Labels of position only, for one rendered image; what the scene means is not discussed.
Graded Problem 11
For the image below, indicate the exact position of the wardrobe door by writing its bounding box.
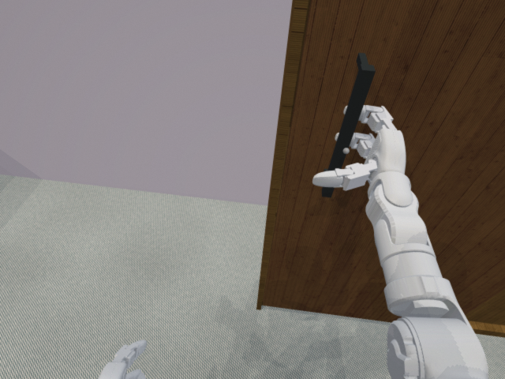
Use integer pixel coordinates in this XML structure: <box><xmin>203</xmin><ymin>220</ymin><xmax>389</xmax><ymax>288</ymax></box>
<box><xmin>465</xmin><ymin>289</ymin><xmax>505</xmax><ymax>325</ymax></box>
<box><xmin>263</xmin><ymin>0</ymin><xmax>505</xmax><ymax>323</ymax></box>

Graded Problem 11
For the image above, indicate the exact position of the right robot hand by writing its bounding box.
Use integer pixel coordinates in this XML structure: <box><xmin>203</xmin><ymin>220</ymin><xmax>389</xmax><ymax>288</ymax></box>
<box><xmin>312</xmin><ymin>105</ymin><xmax>406</xmax><ymax>191</ymax></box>

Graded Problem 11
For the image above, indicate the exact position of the right robot forearm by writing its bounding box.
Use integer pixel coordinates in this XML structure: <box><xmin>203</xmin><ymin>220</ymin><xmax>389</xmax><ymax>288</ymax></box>
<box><xmin>365</xmin><ymin>171</ymin><xmax>488</xmax><ymax>379</ymax></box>

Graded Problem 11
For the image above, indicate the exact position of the left robot hand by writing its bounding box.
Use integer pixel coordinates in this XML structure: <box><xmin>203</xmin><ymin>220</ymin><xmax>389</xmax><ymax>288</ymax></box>
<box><xmin>98</xmin><ymin>340</ymin><xmax>147</xmax><ymax>379</ymax></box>

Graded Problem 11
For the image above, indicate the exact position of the handle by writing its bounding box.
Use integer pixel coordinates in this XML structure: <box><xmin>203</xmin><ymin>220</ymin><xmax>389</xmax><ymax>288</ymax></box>
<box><xmin>322</xmin><ymin>53</ymin><xmax>376</xmax><ymax>197</ymax></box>

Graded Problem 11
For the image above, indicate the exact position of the right robot upper arm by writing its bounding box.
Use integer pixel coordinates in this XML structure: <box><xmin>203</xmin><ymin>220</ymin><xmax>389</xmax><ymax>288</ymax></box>
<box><xmin>387</xmin><ymin>317</ymin><xmax>487</xmax><ymax>379</ymax></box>

